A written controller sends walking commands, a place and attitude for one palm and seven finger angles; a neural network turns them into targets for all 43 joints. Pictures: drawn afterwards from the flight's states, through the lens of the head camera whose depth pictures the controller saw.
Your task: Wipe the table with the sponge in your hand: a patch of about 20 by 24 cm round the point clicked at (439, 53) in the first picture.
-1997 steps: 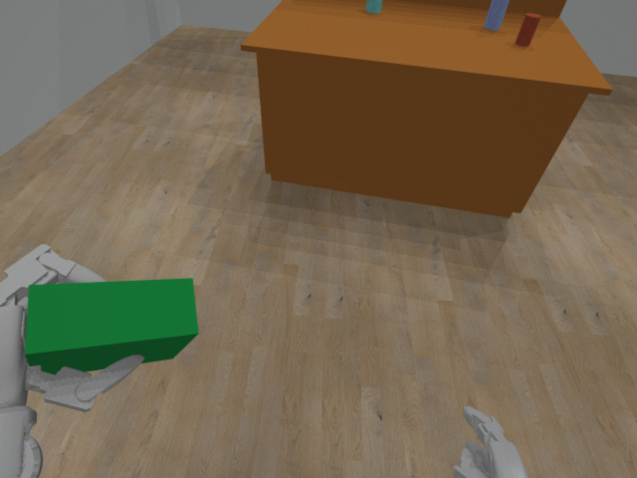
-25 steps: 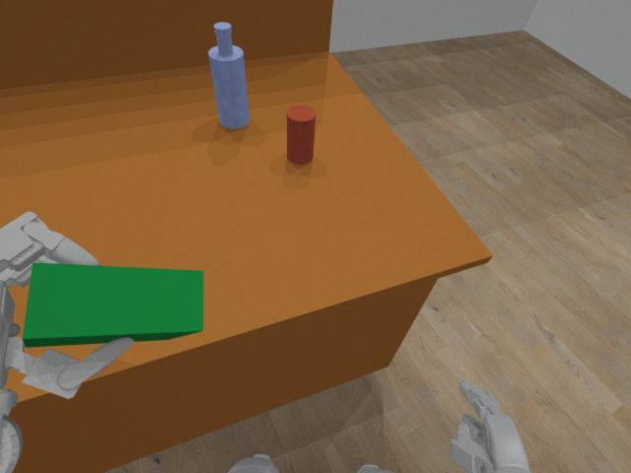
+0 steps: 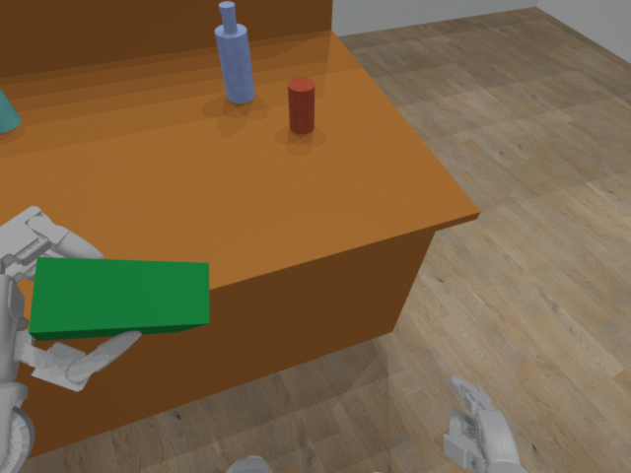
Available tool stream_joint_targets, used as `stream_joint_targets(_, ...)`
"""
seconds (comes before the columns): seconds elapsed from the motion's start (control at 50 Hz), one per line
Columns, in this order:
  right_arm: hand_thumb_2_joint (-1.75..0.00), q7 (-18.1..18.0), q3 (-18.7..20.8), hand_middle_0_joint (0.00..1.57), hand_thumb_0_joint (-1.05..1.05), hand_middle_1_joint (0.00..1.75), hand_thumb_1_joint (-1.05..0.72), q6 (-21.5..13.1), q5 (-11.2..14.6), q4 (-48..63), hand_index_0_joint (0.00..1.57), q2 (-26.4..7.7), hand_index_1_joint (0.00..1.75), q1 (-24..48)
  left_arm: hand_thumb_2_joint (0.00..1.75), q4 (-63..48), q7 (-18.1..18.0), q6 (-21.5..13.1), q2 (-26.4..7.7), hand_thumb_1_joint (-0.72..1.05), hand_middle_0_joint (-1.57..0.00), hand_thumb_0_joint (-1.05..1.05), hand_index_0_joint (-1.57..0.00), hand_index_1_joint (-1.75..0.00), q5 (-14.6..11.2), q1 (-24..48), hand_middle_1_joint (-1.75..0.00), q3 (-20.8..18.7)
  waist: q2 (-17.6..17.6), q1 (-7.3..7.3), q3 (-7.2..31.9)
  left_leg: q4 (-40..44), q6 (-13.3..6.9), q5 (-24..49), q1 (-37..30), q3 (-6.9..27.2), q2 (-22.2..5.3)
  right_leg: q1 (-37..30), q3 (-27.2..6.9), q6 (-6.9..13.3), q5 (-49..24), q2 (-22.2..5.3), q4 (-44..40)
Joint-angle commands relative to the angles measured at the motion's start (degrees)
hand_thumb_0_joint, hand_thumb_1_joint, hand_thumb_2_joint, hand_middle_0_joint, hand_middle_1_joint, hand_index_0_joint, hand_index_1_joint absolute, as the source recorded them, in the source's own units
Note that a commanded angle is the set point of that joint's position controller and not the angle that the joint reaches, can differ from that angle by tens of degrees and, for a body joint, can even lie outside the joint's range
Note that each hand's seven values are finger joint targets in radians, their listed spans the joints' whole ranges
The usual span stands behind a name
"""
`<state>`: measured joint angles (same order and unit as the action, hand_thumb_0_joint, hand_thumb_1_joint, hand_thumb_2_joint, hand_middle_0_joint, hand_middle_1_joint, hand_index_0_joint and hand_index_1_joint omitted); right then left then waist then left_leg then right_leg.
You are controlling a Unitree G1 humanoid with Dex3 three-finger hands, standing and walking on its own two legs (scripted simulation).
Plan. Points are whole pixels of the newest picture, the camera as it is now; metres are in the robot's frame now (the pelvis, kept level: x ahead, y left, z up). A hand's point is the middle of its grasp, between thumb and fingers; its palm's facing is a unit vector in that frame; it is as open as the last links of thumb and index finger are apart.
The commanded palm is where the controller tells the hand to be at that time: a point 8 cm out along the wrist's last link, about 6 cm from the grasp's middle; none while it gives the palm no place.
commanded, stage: step back with the hand held close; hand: left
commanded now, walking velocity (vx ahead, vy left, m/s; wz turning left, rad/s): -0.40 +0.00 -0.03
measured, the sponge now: (147, 301) +0.25 +0.18 +0.15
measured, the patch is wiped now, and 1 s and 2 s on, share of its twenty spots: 0.95 0.95 0.95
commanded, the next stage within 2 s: stop stepping back and stand still in 0.10 s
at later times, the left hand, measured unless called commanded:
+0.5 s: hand out of the picture +0.07 +0.22 +0.17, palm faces +0.43 -0.84 -0.34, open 9.9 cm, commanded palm +0.01 +0.26 +0.19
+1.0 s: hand out of the picture +0.02 +0.19 +0.15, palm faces +0.32 -0.90 -0.31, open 9.9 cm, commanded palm -0.03 +0.24 +0.19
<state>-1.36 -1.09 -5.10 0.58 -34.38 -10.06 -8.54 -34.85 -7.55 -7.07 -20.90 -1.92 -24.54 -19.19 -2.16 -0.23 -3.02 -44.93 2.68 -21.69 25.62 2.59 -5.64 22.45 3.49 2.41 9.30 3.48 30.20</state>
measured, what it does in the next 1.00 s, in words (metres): walks backwards: left foot, then right foot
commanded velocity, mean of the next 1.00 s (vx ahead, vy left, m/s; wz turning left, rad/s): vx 0.10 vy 0.01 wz -0.01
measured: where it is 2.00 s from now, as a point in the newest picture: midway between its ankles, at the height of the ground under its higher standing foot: outside the picture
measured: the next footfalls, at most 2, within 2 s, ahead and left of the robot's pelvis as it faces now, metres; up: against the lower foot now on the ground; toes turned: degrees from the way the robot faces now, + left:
left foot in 0.22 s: -0.13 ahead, +0.09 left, +0.00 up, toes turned -1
right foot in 0.44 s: -0.05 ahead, -0.13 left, +0.00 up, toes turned +0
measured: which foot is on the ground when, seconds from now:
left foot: up 0.00-0.20, down 0.22-1.00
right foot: down 0.00-0.24, up 0.26-0.42, down 0.44-0.64, up 0.66-0.84, down 0.86-1.00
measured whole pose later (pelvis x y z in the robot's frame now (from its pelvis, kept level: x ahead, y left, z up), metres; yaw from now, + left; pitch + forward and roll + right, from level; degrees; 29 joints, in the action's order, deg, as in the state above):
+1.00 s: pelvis -0.20 -0.04 +0.00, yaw -1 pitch -1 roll -1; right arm -2.1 -0.8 -4.2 1.5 -38.3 -12.2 -14.1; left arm -27.6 -6.2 -5.8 -18.7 -2.2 -26.6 -15.5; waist 1.2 -0.5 1.6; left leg -52.3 -2.0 -21.5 24.6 -1.5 -2.8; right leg 15.6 5.0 2.1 14.9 0.5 31.5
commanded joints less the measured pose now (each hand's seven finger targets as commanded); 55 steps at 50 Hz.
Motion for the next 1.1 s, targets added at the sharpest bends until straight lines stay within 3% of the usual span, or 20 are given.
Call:
stream_joint_targets(0.0,-0.9,-1.47,4.47,0.2,0.0,0.3,-0.9,-0.85,0.76,9.74,0.2,-6.13,0.3,3.55,1.3,-7.76,-0.19,-3.16,-10.18,0.1,-1.2,0.0,-1.2,-1.6,-2.08,-7.9,-1.6,-8.6,10.91,0.56,16.68,-23.68,-0.45,-6.15,0.34,2.62,2.3,-2.62,-18.59,5.64,-14.25,-22.58,-10.11)
stream_joint_targets(0.14,-0.9,-2.81,3.76,0.2,0.0,0.3,-0.9,0.15,-0.42,9.39,0.2,-8.27,0.3,1.66,1.3,-15.57,-1.49,-3.39,-12.93,0.1,-1.2,0.0,-1.2,-1.6,-2.36,-4.85,-1.6,-9.53,10.5,1.43,15.9,12.09,-3.06,-4.52,-10.05,-5.49,3.83,0.14,-14.98,0.93,4.53,-15.68,-11.07)
stream_joint_targets(0.22,-0.9,-3.59,4.75,0.2,0.0,0.3,-0.9,-2.85,0.15,10.5,0.2,-11.27,0.3,1.78,1.3,-16.28,-3.41,-3.91,-12.06,0.1,-1.2,0.0,-1.2,-1.6,-1.67,-0.76,-1.6,-8.94,-18.9,1.43,11.91,31.53,-11.95,3.04,-5.02,9.85,-14.68,3.28,-2.62,-4.76,17.93,0.2,25.81)
stream_joint_targets(0.24,-0.9,-3.59,4.28,0.2,0.0,0.3,-0.9,-4.05,-0.2,9.74,0.2,-9.6,0.3,0.96,1.3,-18.09,-4.26,-3.88,-14.03,0.1,-1.2,0.0,-1.2,-1.6,-1.3,1.01,-1.6,-9.9,-23.01,2.66,10.15,31.31,-13.27,2.37,-4.67,11.9,-15.44,8.79,-6.18,-4.1,18.78,-1.87,36.19)
stream_joint_targets(0.3,-0.9,-1.72,5.48,0.2,0.0,0.3,-0.9,-5.46,1.68,7.54,0.2,-10.72,0.3,-1.59,1.3,-12.16,-3.31,-1.62,-10.12,0.1,-1.2,0.0,-1.2,-1.6,-1.14,-0.25,-1.6,-7.37,-8.26,1.43,8.93,21.18,-9.86,16.87,-10.16,0.82,-9.11,8.02,-6.33,-4.3,14.46,-3.1,28.3)
stream_joint_targets(0.36,-0.9,-1.52,3.74,0.2,0.0,0.3,-0.9,-5.38,1.38,7.83,0.2,-11.52,0.3,0.02,1.3,-6.02,-2.2,-1.4,-7.13,0.1,-1.2,0.0,-1.2,-1.6,-0.68,3.12,-1.6,-3.64,-8.47,0.73,2.87,20.6,-7.82,-4.65,-1.46,2.99,-6.59,-4.82,-2.76,-3.79,10.71,-3.91,5.83)
stream_joint_targets(0.4,-0.9,-1.49,3.2,0.2,0.0,0.3,-0.9,-4.77,1.05,7.6,0.2,-10.86,0.3,0.55,1.3,-2.35,-1.03,-1.9,-7.25,0.1,-1.2,0.0,-1.2,-1.6,0.09,6.34,-1.6,-2.55,1.28,1.01,3.44,7.04,-5.95,-9.09,0.19,-1.51,0.11,-11.49,-2.08,-3.27,0.7,-4.43,-8.27)
stream_joint_targets(0.44,-0.9,-1.46,3.69,0.2,0.0,0.3,-0.9,-3.91,1.04,8.05,0.2,-10.13,0.3,2.65,1.3,-1.55,-0.15,-2.09,-10.8,0.1,-1.2,0.0,-1.2,-1.6,-0.28,9.23,-1.6,-3.73,19.32,1.87,5.03,-17.91,-4.06,-5.13,2.81,-1.51,5.69,-4.05,-24.2,3.77,12.0,-20.08,-19.05)
stream_joint_targets(0.54,-0.9,-0.93,3.33,0.2,0.0,0.3,-0.9,-1.02,1.1,7.13,0.2,-8.35,0.3,3.39,1.3,-9.56,0.21,-3.39,-12.07,0.1,-1.2,0.0,-1.2,-1.6,-1.49,3.98,-1.6,-6.03,4.7,2.18,5.43,-1.75,-5.67,-2.22,-14.93,0.48,-0.23,14.6,-15.87,4.41,25.36,-18.56,-13.87)
stream_joint_targets(0.58,-0.9,-1.61,1.78,0.2,0.0,0.3,-0.9,-1.04,0.44,7.54,0.2,-8.31,0.3,3.02,1.3,-12.32,-1.05,-3.49,-11.92,0.1,-1.2,0.0,-1.2,-1.6,-1.43,-0.82,-1.6,-6.84,-5.48,1.96,6.19,17.64,-6.54,-8.93,-14.66,-0.18,1.5,12.05,-7.61,1.45,27.73,-9.6,-1.11)
stream_joint_targets(0.62,-0.9,-1.99,2.09,0.2,0.0,0.3,-0.9,-3.23,0.57,9.82,0.2,-9.74,0.3,3.16,1.3,-15.4,-2.27,-3.48,-12.31,0.1,-1.2,0.0,-1.2,-1.6,-0.89,1.19,-1.6,-8.05,-22.08,1.48,5.4,38.6,-14.05,-28.07,-2.45,23.25,-12.32,7.94,-1.54,-2.59,20.65,0.55,31.39)
stream_joint_targets(0.66,-0.9,-1.45,2.89,0.2,0.0,0.3,-0.9,-4.5,1.0,8.35,0.2,-8.71,0.3,2.18,1.3,-12.35,-2.05,-3.24,-13.47,0.1,-1.2,0.0,-1.2,-1.6,-0.47,4.14,-1.6,-9.11,-9.56,0.9,7.13,34.93,-14.71,-16.75,-4.52,18.07,-11.35,10.35,-4.5,-3.06,16.67,-2.86,40.15)
stream_joint_targets(0.8,-0.9,-1.82,2.21,0.2,0.0,0.3,-0.9,-4.67,0.49,8.1,0.2,-10.4,0.3,1.87,1.3,0.01,-0.75,-1.61,-7.18,0.1,-1.2,0.0,-1.2,-1.6,-0.74,2.48,-1.6,-3.08,-2.29,-1.05,4.29,18.54,-7.55,-13.77,3.39,2.73,-2.19,-17.78,3.51,-1.01,11.11,-1.11,-6.64)
stream_joint_targets(0.82,-0.9,-1.66,2.8,0.2,0.0,0.3,-0.9,-4.21,0.61,7.8,0.2,-10.26,0.3,1.38,1.3,0.8,-0.02,-1.67,-6.89,0.1,-1.2,0.0,-1.2,-1.6,-0.41,2.69,-1.6,-2.34,7.08,-0.99,4.51,2.62,-6.35,-8.87,5.85,-3.36,2.39,-19.42,-2.43,1.48,6.63,-5.73,-12.01)
stream_joint_targets(0.84,-0.9,-1.25,3.3,0.2,0.0,0.3,-0.9,-3.72,1.17,7.8,0.2,-9.66,0.3,1.19,1.3,1.14,0.6,-1.67,-7.21,0.1,-1.2,0.0,-1.2,-1.6,-0.37,2.58,-1.6,-1.51,17.82,0.21,6.08,-12.89,-4.9,-5.78,9.48,-4.96,5.14,-18.09,-20.02,5.94,8.54,-17.56,-17.83)
stream_joint_targets(0.88,-0.9,-1.14,3.35,0.2,0.0,0.3,-0.9,-4.1,1.4,7.58,0.2,-9.2,0.3,2.31,1.3,-5.31,0.75,-3.44,-9.52,0.1,-1.2,0.0,-1.2,-1.6,-1.34,9.99,-1.6,-2.82,12.42,1.13,8.42,-21.61,-3.81,-1.72,8.49,-0.17,2.29,-11.74,-24.65,9.25,11.85,-24.18,-19.64)
stream_joint_targets(0.98,-0.9,-2.23,2.33,0.2,0.0,0.3,-0.9,-2.57,0.25,7.61,0.2,-8.35,0.3,3.24,1.3,-12.41,-1.2,-3.8,-11.28,0.1,-1.2,0.0,-1.2,-1.6,-1.16,4.34,-1.6,-5.41,-1.54,2.03,5.01,13.17,-5.16,1.29,-15.01,-2.51,0.9,5.38,-7.43,4.11,21.13,-14.56,-6.04)
stream_joint_targets(1.02,-0.9,-2.8,2.32,0.2,0.0,0.3,-0.9,-3.53,0.06,9.01,0.2,-10.15,0.3,3.29,1.3,-14.81,-2.67,-3.83,-10.09,0.1,-1.2,0.0,-1.2,-1.6,-1.67,2.28,-1.6,-5.61,-22.02,1.02,5.42,32.32,-9.57,-13.4,-14.09,18.12,-8.58,5.63,-0.8,-1.06,19.08,-2.79,12.76)
stream_joint_targets(1.04,-0.9,-3.02,2.29,0.2,0.0,0.3,-0.9,-3.93,0.35,9.72,0.2,-9.22,0.3,2.99,1.3,-14.76,-3.2,-3.35,-11.23,0.1,-1.2,0.0,-1.2,-1.6,-1.1,2.25,-1.6,-5.75,-21.91,1.32,4.84,35.32,-11.59,-13.14,-11.88,22.68,-12.32,6.41,-2.26,-2.04,20.67,-2.15,20.6)
stream_joint_targets(1.08,-0.9,-2.8,2.57,0.2,0.0,0.3,-0.9,-5.14,0.75,8.57,0.2,-8.34,0.3,1.39,1.3,-12.26,-3.1,-3.21,-11.07,0.1,-1.2,0.0,-1.2,-1.6,-1.7,1.63,-1.6,-7.12,-8.32,0.47,9.48,27.1,-9.22,4.29,-13.84,11.54,-6.89,-0.34,-1.34,-2.84,18.53,-3.02,12.0)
